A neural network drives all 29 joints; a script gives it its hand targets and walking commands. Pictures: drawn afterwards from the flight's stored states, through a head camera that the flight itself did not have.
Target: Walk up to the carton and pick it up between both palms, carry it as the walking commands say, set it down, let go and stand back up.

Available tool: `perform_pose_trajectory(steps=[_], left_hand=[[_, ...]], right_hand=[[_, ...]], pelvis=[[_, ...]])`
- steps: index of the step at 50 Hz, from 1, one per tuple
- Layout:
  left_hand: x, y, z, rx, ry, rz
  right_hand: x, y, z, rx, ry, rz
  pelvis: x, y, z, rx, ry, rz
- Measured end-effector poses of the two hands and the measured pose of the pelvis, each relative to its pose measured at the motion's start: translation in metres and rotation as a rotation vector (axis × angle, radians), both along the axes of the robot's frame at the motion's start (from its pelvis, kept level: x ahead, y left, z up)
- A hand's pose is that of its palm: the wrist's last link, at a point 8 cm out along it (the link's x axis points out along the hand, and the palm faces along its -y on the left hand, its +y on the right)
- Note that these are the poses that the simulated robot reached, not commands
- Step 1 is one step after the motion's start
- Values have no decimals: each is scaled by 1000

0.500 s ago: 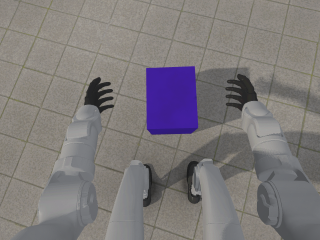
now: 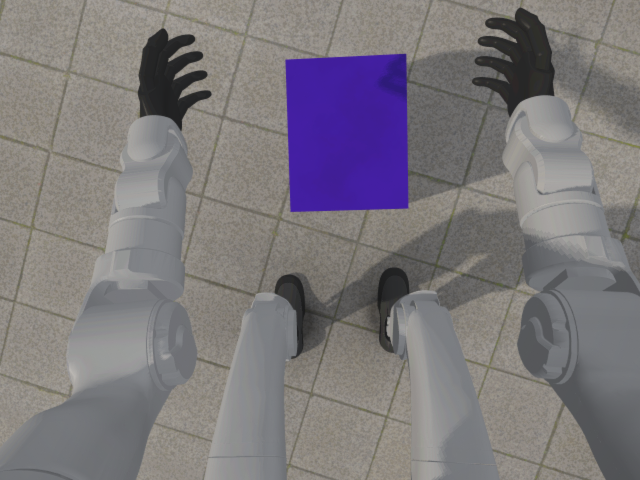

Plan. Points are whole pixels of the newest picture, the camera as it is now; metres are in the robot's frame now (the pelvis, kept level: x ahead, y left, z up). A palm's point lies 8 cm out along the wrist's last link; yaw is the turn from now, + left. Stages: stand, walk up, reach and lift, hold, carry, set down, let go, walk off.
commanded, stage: reach and lift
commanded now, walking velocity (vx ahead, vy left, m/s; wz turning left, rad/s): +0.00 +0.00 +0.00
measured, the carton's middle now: (345, 146) +0.50 -0.01 -0.52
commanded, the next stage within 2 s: none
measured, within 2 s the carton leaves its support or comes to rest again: neither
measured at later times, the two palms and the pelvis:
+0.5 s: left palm (215, 142) +0.48 +0.20 -0.30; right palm (469, 133) +0.48 -0.19 -0.30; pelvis -0.05 +0.01 -0.13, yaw -1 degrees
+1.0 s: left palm (242, 160) +0.47 +0.19 -0.42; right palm (442, 153) +0.47 -0.18 -0.43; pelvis -0.06 +0.00 -0.25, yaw +0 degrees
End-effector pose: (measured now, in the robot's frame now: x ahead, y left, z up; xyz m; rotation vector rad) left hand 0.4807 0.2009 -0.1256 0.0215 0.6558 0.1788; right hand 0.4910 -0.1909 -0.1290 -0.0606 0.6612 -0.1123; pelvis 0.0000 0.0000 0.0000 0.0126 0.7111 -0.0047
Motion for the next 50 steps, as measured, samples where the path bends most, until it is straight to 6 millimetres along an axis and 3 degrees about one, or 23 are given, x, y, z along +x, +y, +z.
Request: perform_pose_trajectory(steps=[7,14,20,24,27,37,50], left_hand=[[-5,8,-28,8,30,18],[-7,2,-81,0,31,9],[-6,-2,-130,20,32,-5],[-2,-3,-163,22,-11,-9],[-6,-3,-191,19,30,0],[-13,-2,-228,27,57,28],[-15,-14,-296,11,97,7]], right_hand=[[-4,5,-31,3,27,-9],[-9,5,-80,-1,24,-32],[-8,1,-129,-9,26,-46],[-6,1,-163,-23,-5,-30],[-9,5,-188,-14,31,-30],[-3,15,-221,-5,29,-33],[-19,9,-297,1,98,-46]], pelvis=[[-3,2,-26,3,85,4],[-14,5,-72,-1,106,5],[-30,9,-105,-7,-24,-1],[-45,9,-120,-5,-202,-8],[-45,9,-142,-7,-185,-5],[-53,6,-196,1,-240,3],[-61,3,-249,1,-222,8]])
